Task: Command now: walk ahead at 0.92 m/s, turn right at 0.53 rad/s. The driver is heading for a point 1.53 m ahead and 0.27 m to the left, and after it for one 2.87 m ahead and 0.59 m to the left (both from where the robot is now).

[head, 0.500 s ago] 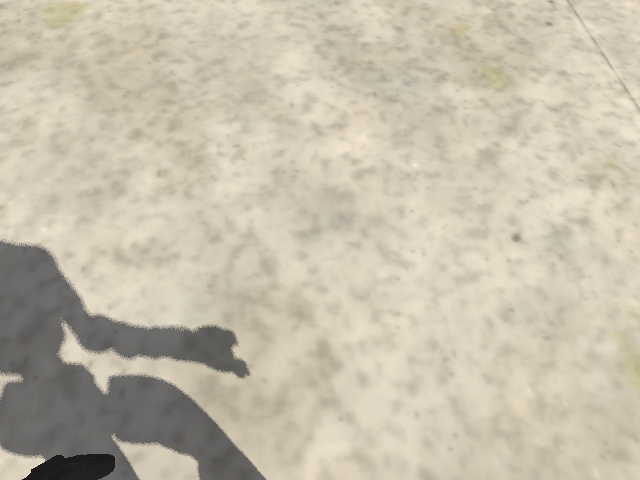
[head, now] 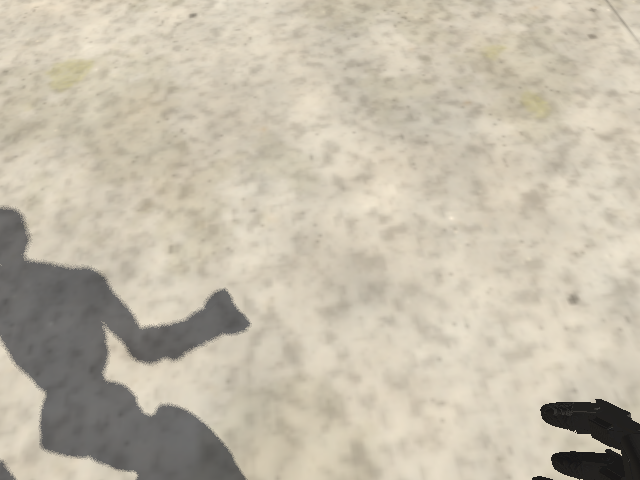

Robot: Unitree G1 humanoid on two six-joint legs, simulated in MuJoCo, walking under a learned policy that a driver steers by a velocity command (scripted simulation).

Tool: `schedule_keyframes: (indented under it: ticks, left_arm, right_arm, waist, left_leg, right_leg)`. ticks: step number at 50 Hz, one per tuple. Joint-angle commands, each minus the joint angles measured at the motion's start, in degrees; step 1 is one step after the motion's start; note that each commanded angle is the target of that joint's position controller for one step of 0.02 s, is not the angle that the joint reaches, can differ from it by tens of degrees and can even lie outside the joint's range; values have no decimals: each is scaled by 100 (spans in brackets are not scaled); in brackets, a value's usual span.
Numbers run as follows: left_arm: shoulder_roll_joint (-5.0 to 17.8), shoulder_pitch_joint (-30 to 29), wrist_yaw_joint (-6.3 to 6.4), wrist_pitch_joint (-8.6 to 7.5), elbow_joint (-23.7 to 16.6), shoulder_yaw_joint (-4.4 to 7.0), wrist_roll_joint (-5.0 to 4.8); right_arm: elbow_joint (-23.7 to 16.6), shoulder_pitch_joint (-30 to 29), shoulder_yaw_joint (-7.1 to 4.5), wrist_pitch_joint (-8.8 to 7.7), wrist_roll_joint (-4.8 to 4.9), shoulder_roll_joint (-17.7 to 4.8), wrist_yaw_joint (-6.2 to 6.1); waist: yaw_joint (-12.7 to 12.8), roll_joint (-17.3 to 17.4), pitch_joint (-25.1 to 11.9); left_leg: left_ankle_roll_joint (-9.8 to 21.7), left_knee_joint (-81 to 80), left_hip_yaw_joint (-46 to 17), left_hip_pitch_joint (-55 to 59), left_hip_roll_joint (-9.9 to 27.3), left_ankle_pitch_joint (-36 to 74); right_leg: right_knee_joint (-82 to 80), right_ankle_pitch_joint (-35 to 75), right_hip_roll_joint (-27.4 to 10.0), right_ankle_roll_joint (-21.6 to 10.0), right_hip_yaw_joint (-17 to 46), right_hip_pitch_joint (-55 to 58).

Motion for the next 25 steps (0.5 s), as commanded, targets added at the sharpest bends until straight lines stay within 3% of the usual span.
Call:
schedule_keyframes:
  ticks: [1, 2, 3, 4, 5, 7, 9, 11, 13, 14, 15, 16, 17, 18, 19, 20, 21, 22, 23, 24, 25]
  left_arm:
    - [434, -1077, 61, -176, -1030, -47, -45]
    - [564, -1427, 20, -108, -1016, -12, 112]
    - [496, -1589, -64, -96, -1012, -38, 229]
    - [412, -1664, -132, -78, -1019, -59, 263]
    - [323, -1783, -188, -35, -1069, -100, 293]
    - [222, -2188, -247, 28, -1295, -171, 295]
    - [275, -2709, -299, 42, -1581, -218, 310]
    - [309, -3193, -396, 26, -1860, -314, 300]
    - [203, -3447, -502, 18, -1955, -412, 282]
    - [208, -3347, -490, 25, -1909, -418, 253]
    - [312, -3184, -426, 27, -1873, -398, 258]
    - [459, -2880, -327, 46, -1788, -347, 302]
    - [673, -1932, -211, 62, -1532, -238, 343]
    - [987, -784, -88, 71, -1183, -89, 384]
    - [1580, -112, 54, 41, -1028, 73, 486]
    - [1947, -280, 90, -16, -1216, 103, 522]
    - [1652, -753, 106, 19, -1256, 112, 406]
    - [1175, -1243, 124, -27, -1207, -15, 363]
    - [889, -1501, 98, -92, -1138, -73, 344]
    - [730, -1673, 92, -151, -1089, -119, 317]
    - [626, -1627, 96, -211, -1030, -150, 278]
  right_arm:
    - [337, 2239, -596, 24, -101, -1535, -233]
    - [333, 1874, -460, 32, -66, -993, -196]
    - [449, 1867, -395, 7, -25, -748, -143]
    - [543, 1875, -353, -25, -38, -642, -124]
    - [690, 1965, -317, -71, -21, -562, -121]
    - [940, 2172, -312, -177, 76, -539, -86]
    - [1092, 2229, -308, -245, 134, -544, -73]
    - [1130, 1968, -312, -289, 164, -614, -55]
    - [1295, 2106, -309, -315, 259, -711, -13]
    - [1355, 2133, -329, -322, 280, -870, 9]
    - [1433, 2183, -368, -333, 263, -1091, 29]
    - [1543, 2316, -399, -308, 267, -1256, 17]
    - [1618, 2318, -429, -244, 240, -1439, -26]
    - [1610, 2228, -424, -183, 244, -1485, -72]
    - [1503, 2395, -277, -159, 161, -825, -63]
    - [1211, 2952, -144, -179, 401, -194, -60]
    - [1163, 2409, -278, -141, 421, -819, -76]
    - [1148, 2063, -295, -101, 369, -861, -54]
    - [1242, 2033, -245, -55, 313, -683, 0]
    - [1368, 2136, -237, 40, 239, -554, 62]
    - [1475, 2378, -219, 158, 191, -412, 125]
  waist:
    - [-1416, 1354, -1404]
    - [-1271, 643, -634]
    - [-1192, 307, -240]
    - [-1072, 408, -5]
    - [-987, 606, 261]
    - [-899, 689, 558]
    - [-795, 619, 726]
    - [-632, 600, 837]
    - [-652, 424, 865]
    - [-590, 382, 760]
    - [-448, 437, 630]
    - [-261, 484, 274]
    - [259, 555, -323]
    - [878, 438, -891]
    - [827, -499, -1536]
    - [139, -1785, -2466]
    - [198, -1014, -1971]
    - [-90, -532, -845]
    - [-345, -292, -290]
    - [-591, -323, -97]
    - [-762, -495, -46]
  left_leg:
    - [933, -1770, -4493, 4218, 2608, -4251]
    - [945, -1617, -3694, 3616, 2319, -3638]
    - [986, -1709, -2936, 3136, 2023, -2926]
    - [953, -1900, -2449, 2792, 1785, -2475]
    - [946, -2063, -2126, 2519, 1637, -2120]
    - [988, -2303, -1767, 2442, 1602, -1432]
    - [996, -2542, -1233, 2412, 1590, -550]
    - [892, -2890, -414, 1782, 1352, 227]
    - [858, -3452, 38, 1014, 1321, 1127]
    - [865, -3381, 201, 1110, 1311, 2035]
    - [838, -2903, 345, 1446, 1408, 3684]
    - [777, -2159, 427, 1765, 1444, 5303]
    - [674, -877, 450, 1727, 1457, 5981]
    - [577, 806, 444, 1065, 1198, 5341]
    - [556, 3254, 286, -161, 616, 1514]
    - [558, 5127, -481, -1210, -61, -1715]
    - [602, 5410, -639, -1769, 85, -976]
    - [583, 5085, -474, -1926, 428, -432]
    - [537, 4710, -393, -1664, 665, -217]
    - [494, 4464, -434, -1326, 805, -161]
    - [430, 4375, -409, -1062, 871, -160]
  right_leg:
    - [3571, 365, -55, -258, -757, -4086]
    - [3739, 803, -329, -300, -853, -4277]
    - [3581, 992, -485, -295, -906, -4249]
    - [3379, 1039, -560, -263, -877, -4162]
    - [3226, 1006, -606, -207, -830, -4181]
    - [2959, 1013, -603, -140, -746, -4522]
    - [2560, 1323, -595, -86, -796, -4809]
    - [1423, 1964, -650, -64, -1249, -4058]
    - [653, 2601, -507, -230, -1889, -2532]
    - [585, 2738, -405, -314, -2037, -2132]
    - [492, 2538, -268, -416, -2122, -1792]
    - [497, 2144, -46, -487, -2219, -1244]
    - [406, 1769, 131, -532, -2104, -109]
    - [112, 1630, -1, -521, -1846, 1368]
    - [-69, -275, -1379, -451, -254, 2636]
    - [-1416, -1789, -2896, -485, 2691, 3003]
    - [-2194, -2063, -2756, -473, 3009, 2341]
    - [-2049, -1262, -2519, -521, 1832, 1379]
    - [-2140, -217, -2249, -497, 1049, 534]
    - [-2269, 362, -1931, -355, 325, -16]
    - [-2416, 625, -1910, -340, -99, -357]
